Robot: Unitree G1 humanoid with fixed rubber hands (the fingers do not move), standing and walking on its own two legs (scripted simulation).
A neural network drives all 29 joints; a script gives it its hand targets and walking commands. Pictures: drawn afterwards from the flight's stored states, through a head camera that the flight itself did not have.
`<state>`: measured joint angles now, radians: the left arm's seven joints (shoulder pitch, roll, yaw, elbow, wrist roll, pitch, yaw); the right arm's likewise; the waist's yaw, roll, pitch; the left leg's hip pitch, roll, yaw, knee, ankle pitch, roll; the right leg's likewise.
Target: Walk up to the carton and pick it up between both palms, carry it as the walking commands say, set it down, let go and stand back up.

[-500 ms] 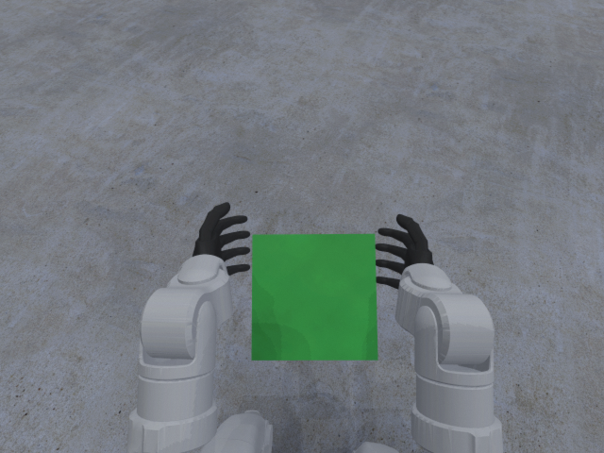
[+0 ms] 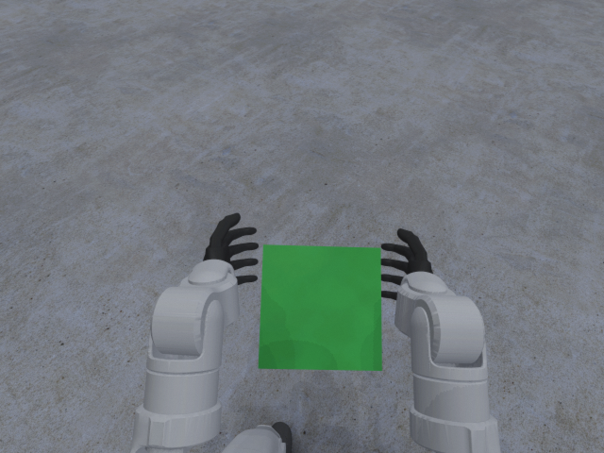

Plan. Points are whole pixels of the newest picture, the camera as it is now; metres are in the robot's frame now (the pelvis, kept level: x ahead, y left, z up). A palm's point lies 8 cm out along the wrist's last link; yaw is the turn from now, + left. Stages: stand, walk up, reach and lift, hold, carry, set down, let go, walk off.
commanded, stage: carry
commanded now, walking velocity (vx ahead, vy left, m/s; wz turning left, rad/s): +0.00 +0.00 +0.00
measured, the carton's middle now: (316, 303) +0.32 +0.01 -0.01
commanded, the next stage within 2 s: none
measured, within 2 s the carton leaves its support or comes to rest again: neither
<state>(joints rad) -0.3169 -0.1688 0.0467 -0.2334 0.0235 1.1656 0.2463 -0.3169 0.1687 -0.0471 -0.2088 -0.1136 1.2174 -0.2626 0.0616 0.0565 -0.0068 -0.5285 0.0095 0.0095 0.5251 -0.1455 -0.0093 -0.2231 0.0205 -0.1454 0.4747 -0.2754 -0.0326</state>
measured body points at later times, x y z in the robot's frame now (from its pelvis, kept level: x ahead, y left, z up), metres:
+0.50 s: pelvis -0.07 +0.00 +0.00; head -0.10 +0.01 +0.45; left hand +0.23 +0.14 +0.10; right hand +0.23 -0.11 +0.09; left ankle +0.02 +0.12 -0.73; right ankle -0.02 -0.10 -0.73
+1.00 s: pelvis -0.07 +0.02 -0.01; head -0.06 +0.02 +0.44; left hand +0.25 +0.12 +0.08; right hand +0.22 -0.12 +0.07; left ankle +0.02 +0.12 -0.73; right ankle -0.02 -0.10 -0.73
